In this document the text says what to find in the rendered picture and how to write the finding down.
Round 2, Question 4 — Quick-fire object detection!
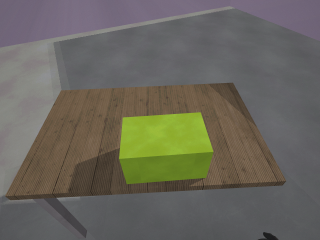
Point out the table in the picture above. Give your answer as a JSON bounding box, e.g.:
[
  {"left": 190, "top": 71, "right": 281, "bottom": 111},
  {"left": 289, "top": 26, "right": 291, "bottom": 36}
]
[{"left": 5, "top": 82, "right": 286, "bottom": 239}]

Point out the carton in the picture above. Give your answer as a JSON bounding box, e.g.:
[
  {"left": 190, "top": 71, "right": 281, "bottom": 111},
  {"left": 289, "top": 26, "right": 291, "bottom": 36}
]
[{"left": 119, "top": 112, "right": 214, "bottom": 184}]

